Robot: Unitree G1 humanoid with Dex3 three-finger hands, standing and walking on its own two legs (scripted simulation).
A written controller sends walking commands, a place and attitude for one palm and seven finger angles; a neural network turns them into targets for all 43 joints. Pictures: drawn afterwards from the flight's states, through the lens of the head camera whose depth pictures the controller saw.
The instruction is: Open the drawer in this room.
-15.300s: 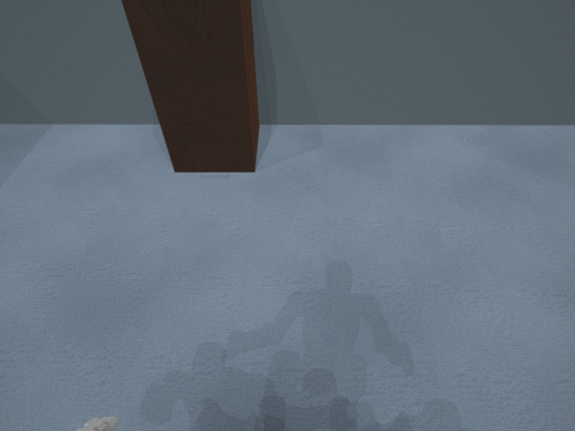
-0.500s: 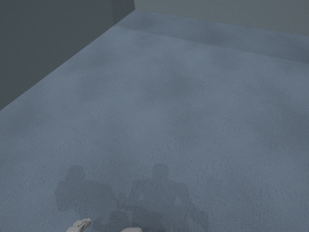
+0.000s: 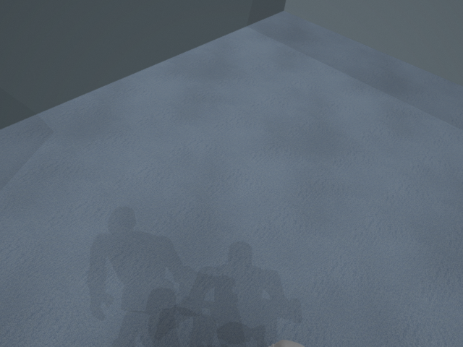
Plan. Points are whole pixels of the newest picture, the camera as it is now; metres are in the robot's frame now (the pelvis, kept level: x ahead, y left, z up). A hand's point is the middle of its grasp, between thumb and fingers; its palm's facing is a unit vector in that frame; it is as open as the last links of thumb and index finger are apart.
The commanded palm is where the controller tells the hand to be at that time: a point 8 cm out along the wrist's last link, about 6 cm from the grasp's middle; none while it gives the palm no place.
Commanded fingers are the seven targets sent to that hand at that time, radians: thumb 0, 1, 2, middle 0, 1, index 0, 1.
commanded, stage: turn or walk to find it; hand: left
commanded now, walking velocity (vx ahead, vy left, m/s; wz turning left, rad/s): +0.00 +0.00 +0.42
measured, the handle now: out of the picture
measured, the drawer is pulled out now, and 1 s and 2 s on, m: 0.00 0.00 0.00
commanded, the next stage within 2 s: none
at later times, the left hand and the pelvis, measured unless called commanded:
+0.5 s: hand out of the picture +0.02 +0.15 -0.14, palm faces +0.23 -0.94 -0.26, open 7.4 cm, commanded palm none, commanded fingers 0.00 0.90 0.90 -0.20 -0.30 -0.20 -0.30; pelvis -0.02 -0.05 +0.00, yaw +13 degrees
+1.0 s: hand out of the picture -0.09 +0.22 -0.16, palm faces +0.45 -0.86 -0.25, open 7.4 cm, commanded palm none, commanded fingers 0.00 0.90 0.90 -0.20 -0.30 -0.20 -0.30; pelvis -0.05 +0.00 +0.01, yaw +25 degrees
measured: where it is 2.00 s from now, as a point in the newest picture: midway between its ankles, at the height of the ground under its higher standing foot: outside the picture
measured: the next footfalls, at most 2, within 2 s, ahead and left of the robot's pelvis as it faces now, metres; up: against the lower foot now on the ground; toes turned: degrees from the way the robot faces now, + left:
right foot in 0.30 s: +0.04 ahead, -0.13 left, +0.00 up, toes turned +3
left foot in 0.76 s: -0.06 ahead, +0.10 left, +0.00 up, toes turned +25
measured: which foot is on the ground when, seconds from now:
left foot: down 0.00-0.32, up 0.34-0.74, down 0.76-1.00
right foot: up 0.00-0.28, down 0.30-0.76, up 0.78-1.00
